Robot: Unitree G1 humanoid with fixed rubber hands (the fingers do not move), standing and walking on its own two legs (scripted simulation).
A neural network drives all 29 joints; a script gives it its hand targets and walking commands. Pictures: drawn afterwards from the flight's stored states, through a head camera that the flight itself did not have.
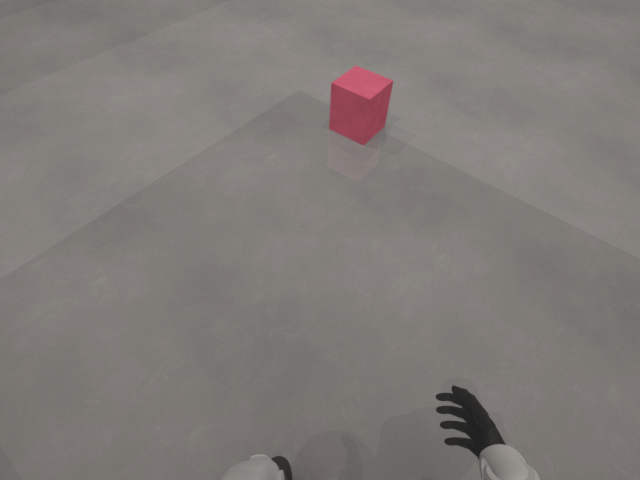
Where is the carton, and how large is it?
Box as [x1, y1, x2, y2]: [329, 66, 392, 145]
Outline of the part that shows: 354,66 331,83 329,128 363,145 384,125 392,80 358,66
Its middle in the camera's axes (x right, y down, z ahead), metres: +0.19 -0.67 +1.87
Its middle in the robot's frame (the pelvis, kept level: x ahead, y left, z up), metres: +1.77 -0.11 -0.62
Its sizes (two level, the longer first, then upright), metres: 0.210 0.200 0.250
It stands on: the floor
